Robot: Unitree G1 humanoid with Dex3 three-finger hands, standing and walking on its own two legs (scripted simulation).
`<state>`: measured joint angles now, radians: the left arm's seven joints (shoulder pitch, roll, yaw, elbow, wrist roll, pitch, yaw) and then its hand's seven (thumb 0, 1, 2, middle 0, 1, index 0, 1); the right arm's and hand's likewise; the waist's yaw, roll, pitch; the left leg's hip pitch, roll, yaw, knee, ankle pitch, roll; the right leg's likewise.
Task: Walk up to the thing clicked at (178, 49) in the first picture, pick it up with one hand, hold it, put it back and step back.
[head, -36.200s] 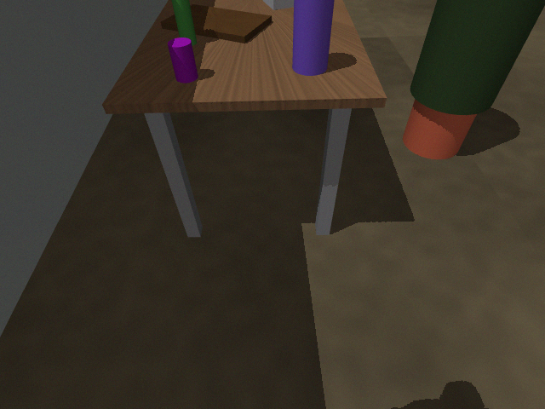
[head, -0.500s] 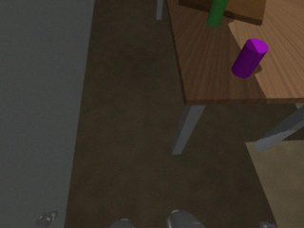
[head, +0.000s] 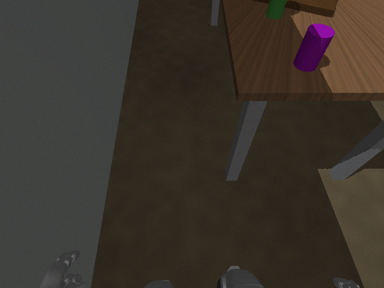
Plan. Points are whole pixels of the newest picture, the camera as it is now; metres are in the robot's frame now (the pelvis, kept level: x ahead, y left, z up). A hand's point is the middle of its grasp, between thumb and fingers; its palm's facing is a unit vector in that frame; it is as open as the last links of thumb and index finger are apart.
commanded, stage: step back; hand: right
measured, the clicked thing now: (312, 48) +0.72 -0.30 +0.06
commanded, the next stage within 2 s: none
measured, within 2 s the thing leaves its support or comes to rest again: neither
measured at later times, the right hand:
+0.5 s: hand out of the picture -0.05 -0.33 -0.14, palm faces +0.02 +0.92 -0.40, open 7.4 cm
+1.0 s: hand out of the picture -0.20 -0.32 -0.13, palm faces -0.03 +0.91 -0.41, open 7.4 cm
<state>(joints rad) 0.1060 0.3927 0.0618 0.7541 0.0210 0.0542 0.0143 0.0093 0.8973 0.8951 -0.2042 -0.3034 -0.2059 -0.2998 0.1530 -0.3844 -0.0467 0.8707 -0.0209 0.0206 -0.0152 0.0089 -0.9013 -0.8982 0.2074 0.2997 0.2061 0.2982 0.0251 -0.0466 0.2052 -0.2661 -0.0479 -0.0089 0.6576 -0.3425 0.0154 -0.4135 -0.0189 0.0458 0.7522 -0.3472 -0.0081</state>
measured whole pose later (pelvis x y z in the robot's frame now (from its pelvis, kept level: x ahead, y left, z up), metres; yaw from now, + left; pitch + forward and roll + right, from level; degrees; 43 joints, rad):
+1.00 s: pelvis -0.33 -0.06 +0.00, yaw -2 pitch -2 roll -1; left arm 0.17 0.39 0.07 0.87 0.02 0.04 0.01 0.01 0.90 0.90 -0.20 -0.30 -0.20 -0.30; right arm 0.10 -0.39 -0.04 0.82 -0.03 0.05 0.00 0.01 -0.90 -0.90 0.21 0.30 0.21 0.30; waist 0.03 0.01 0.17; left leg -0.41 0.06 0.02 0.65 -0.20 0.00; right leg -0.24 0.03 0.04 0.73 -0.45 0.01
